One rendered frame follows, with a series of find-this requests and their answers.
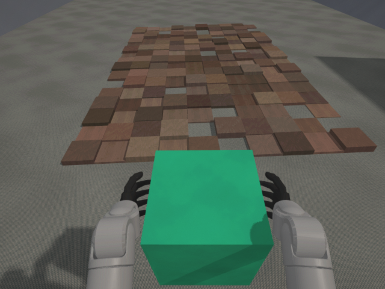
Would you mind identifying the right robot forearm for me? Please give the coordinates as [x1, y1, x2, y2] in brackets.
[273, 200, 336, 289]

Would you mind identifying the robot right hand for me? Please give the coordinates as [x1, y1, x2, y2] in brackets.
[260, 172, 290, 219]

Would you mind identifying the carton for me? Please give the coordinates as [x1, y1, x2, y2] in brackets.
[140, 150, 274, 285]

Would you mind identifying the left robot forearm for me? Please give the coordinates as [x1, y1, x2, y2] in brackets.
[86, 200, 141, 289]

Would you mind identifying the robot left hand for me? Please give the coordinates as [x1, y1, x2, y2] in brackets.
[120, 172, 151, 217]

